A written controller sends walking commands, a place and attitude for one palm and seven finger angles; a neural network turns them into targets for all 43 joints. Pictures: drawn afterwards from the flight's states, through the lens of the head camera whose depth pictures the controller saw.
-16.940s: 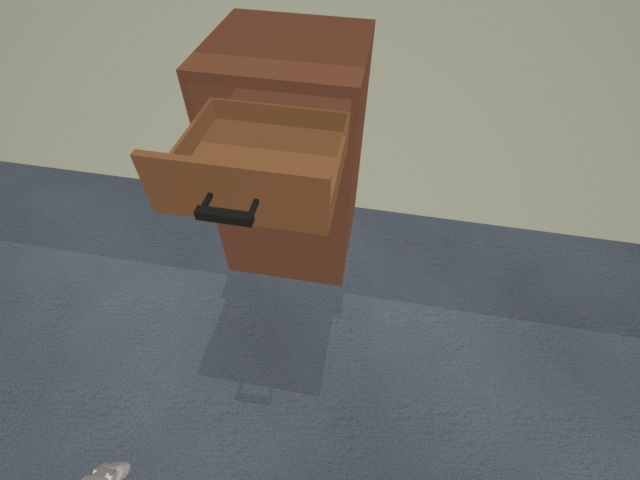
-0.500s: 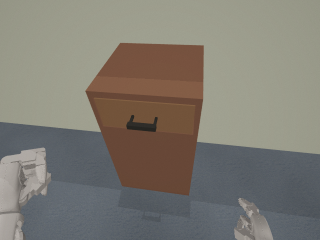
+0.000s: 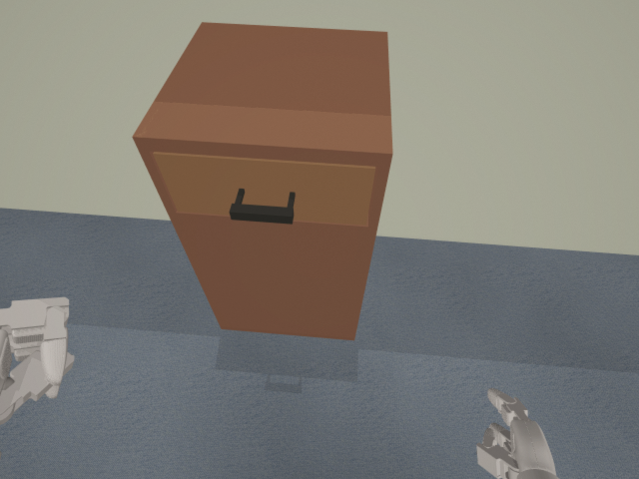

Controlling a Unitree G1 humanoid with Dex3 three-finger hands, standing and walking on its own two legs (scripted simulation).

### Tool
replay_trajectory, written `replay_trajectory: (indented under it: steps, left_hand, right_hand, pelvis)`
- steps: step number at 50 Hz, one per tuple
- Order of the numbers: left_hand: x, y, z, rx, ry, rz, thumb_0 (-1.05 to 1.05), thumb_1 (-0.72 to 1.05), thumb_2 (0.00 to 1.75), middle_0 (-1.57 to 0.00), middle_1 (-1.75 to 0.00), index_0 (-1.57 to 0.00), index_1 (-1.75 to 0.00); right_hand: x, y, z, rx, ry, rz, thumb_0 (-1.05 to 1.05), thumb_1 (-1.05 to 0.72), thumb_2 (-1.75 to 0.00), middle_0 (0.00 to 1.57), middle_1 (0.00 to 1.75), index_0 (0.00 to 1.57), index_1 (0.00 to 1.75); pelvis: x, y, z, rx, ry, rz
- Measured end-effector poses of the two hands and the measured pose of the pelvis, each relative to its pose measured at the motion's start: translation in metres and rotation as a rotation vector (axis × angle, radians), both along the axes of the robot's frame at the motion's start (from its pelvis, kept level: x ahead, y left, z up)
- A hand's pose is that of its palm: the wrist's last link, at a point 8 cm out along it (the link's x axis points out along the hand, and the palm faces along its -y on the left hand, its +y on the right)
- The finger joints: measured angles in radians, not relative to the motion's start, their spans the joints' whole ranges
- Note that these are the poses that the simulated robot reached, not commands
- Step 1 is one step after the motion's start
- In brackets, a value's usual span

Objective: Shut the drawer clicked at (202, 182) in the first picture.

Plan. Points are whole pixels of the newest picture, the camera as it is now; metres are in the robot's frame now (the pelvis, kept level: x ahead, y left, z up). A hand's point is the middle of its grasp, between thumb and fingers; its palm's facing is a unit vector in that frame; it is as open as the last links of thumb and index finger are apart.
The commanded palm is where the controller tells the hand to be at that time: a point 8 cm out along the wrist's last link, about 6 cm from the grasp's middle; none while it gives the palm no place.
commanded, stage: step back with the hand held close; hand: left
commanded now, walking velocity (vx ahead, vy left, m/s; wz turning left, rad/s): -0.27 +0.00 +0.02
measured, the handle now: (264, 204) +0.58 +0.15 -0.08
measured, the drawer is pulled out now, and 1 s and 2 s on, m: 0.00 0.00 0.00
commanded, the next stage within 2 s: stop stepping back and stand still in 1.14 s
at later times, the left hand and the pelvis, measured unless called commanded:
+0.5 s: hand out of the picture +0.11 +0.25 +0.16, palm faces +0.36 -0.82 -0.45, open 3.3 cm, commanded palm +0.04 +0.30 +0.18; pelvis -0.08 +0.01 -0.01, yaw +2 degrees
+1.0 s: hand out of the picture +0.05 +0.26 +0.17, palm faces +0.34 -0.80 -0.49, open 3.3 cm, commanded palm -0.03 +0.30 +0.18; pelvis -0.15 +0.01 -0.01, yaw +2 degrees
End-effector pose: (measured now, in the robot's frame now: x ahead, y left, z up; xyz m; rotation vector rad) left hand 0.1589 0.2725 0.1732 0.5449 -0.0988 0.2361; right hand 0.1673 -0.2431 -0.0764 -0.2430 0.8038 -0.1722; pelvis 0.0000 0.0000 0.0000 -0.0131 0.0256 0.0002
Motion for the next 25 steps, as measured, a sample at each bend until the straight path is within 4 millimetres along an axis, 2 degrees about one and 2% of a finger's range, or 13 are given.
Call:
replay_trajectory:
  steps: [6,12,19,25]
  left_hand:
    - [-0.024,0.008,0.013,0.026,-0.091,0.004,0.02,0.89,0.9,-1.4,-1.6,-1.41,-1.6]
    - [-0.051,0.014,0.006,0.022,-0.107,0.036,0.02,0.89,0.9,-1.41,-1.6,-1.41,-1.6]
    - [-0.079,0.015,0.0,0.003,-0.129,0.05,0.02,0.89,0.9,-1.41,-1.6,-1.41,-1.6]
    - [-0.09,0.02,0.005,0.013,-0.2,0.019,0.02,0.89,0.9,-1.41,-1.6,-1.41,-1.6]
  right_hand:
    - [-0.012,0.013,0.004,0.008,-0.044,0.019,0.01,-0.91,-0.9,0.2,0.3,0.2,0.3]
    - [-0.03,0.023,0.004,0.023,-0.088,0.041,0.01,-0.91,-0.9,0.2,0.3,0.2,0.3]
    - [-0.06,0.022,-0.002,-0.005,-0.047,0.068,0.01,-0.91,-0.9,0.2,0.3,0.2,0.3]
    - [-0.084,0.019,-0.005,-0.046,-0.018,0.045,0.01,-0.91,-0.9,0.2,0.3,0.2,0.3]
  pelvis:
    - [-0.021,0.005,-0.002,-0.006,-0.008,0.004]
    - [-0.044,0.008,-0.006,-0.016,-0.016,0.015]
    - [-0.065,0.008,-0.009,-0.033,-0.017,0.04]
    - [-0.077,0.014,-0.012,-0.05,-0.03,0.043]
